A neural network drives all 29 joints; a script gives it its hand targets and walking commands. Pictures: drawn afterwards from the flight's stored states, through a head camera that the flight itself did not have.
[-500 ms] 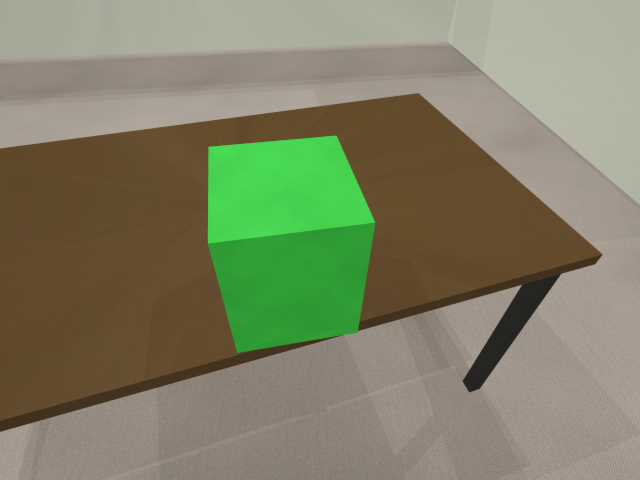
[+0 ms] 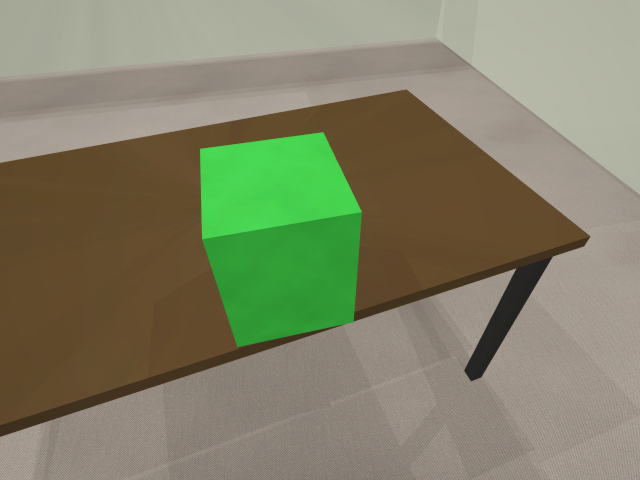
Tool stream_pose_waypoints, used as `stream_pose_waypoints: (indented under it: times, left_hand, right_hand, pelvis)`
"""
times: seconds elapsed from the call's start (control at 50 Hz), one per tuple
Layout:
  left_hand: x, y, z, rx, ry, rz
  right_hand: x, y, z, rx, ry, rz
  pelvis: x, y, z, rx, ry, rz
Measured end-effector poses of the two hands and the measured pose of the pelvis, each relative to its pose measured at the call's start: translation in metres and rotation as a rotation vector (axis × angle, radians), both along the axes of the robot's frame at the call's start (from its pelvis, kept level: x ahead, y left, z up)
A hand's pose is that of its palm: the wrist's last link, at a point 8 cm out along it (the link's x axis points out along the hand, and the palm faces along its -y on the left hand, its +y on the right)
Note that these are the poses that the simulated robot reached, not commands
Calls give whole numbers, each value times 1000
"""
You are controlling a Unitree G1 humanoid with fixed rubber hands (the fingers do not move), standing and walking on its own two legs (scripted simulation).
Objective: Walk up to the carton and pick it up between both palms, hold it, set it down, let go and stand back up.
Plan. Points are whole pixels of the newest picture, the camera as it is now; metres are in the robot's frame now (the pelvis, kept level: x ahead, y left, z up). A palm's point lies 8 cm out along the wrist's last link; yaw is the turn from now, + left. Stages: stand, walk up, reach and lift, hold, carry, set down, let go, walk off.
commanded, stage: stand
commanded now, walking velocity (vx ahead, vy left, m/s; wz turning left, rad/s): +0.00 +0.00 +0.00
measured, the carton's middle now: (280, 239) +0.49 +0.07 +0.03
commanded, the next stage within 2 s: none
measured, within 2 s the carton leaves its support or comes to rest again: neither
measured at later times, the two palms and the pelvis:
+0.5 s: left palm out of the picture +0.01 +0.20 -0.13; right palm out of the picture -0.03 -0.23 -0.14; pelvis +0.02 -0.01 +0.01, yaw -1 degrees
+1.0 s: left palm out of the picture +0.02 +0.21 -0.14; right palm out of the picture -0.04 -0.20 -0.14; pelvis +0.02 +0.00 +0.01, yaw -1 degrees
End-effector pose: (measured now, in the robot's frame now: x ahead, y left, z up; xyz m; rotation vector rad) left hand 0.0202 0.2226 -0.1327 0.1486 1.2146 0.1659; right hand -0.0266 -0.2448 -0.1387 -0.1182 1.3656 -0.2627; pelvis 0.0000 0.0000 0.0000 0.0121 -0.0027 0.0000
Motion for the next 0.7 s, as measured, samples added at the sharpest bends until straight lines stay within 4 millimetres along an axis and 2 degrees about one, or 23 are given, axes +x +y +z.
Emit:
stream_pose_waypoints:
  times: [0.2,0.36,0.46,0.7]
  left_hand:
    - [-13,-2,-5,1,79,-5]
    - [-11,-20,-1,0,100,4]
    - [-13,-22,0,-20,137,19]
    - [-9,-18,-8,-43,189,6]
  right_hand:
    - [-13,5,-4,17,45,-16]
    - [5,3,-11,53,32,-10]
    - [4,13,-5,66,43,10]
    - [-12,37,-2,80,118,-10]
  pelvis:
    - [2,-3,-1,21,13,-15]
    - [10,-11,1,3,7,-16]
    - [14,-9,7,-13,7,-11]
    - [21,-2,6,-6,-4,-17]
